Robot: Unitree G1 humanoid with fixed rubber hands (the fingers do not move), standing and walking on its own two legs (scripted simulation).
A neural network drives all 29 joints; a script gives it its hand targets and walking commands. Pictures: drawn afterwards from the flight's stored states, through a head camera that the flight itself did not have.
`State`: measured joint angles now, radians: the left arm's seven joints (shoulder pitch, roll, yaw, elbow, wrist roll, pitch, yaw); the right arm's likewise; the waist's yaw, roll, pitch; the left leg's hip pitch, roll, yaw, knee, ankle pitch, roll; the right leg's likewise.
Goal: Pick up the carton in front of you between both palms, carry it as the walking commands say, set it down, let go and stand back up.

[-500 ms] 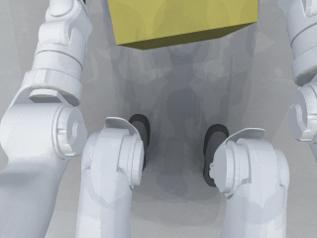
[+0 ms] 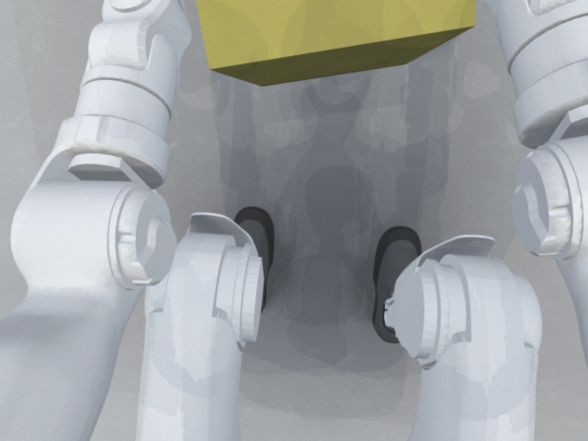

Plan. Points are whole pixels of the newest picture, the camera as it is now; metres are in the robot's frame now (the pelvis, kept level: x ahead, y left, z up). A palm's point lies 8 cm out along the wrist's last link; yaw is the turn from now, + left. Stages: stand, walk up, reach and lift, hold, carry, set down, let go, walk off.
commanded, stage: reach and lift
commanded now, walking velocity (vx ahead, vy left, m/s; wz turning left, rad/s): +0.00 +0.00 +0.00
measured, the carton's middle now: out of the picture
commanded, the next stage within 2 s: none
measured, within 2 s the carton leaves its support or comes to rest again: leaves its support in 0.26 s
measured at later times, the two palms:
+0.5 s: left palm out of the picture +0.54 +0.17 -0.08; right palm out of the picture +0.57 -0.12 -0.08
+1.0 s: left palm out of the picture +0.50 +0.16 +0.08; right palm out of the picture +0.52 -0.13 +0.08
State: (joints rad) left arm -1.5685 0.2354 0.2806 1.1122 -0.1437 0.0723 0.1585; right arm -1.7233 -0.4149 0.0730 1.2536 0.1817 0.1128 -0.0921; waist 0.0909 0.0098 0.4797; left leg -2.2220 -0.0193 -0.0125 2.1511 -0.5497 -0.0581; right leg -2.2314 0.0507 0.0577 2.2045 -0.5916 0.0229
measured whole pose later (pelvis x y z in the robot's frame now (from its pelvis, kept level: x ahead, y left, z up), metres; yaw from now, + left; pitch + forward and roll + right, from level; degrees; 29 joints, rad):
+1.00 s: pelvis +0.00 +0.01 +0.13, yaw -2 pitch +43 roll +1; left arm -1.05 -0.03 0.56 0.60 0.24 0.42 0.04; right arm -1.14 -0.03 -0.45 0.73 -0.26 0.41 -0.02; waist 0.05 -0.02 -0.15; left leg -1.98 -0.09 -0.09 1.68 -0.46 -0.08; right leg -1.97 0.12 0.09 1.70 -0.49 0.06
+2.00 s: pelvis +0.10 +0.01 +0.39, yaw -2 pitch +9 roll +0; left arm -0.30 -0.16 0.31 0.44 0.24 0.45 0.02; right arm -0.30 0.16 -0.30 0.44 -0.24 0.45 -0.02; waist 0.01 0.00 -0.14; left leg -0.48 -0.05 -0.13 0.59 -0.26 -0.02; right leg -0.46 0.05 0.14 0.60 -0.28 0.02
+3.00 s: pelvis +0.11 +0.01 +0.41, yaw -2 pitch -5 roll +0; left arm -0.27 -0.15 0.24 0.30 0.29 0.68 -0.01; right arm -0.26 0.15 -0.24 0.30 -0.28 0.68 0.01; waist 0.00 0.00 0.00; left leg -0.08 -0.04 -0.13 0.35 -0.19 -0.01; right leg -0.07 0.03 0.13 0.36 -0.21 0.01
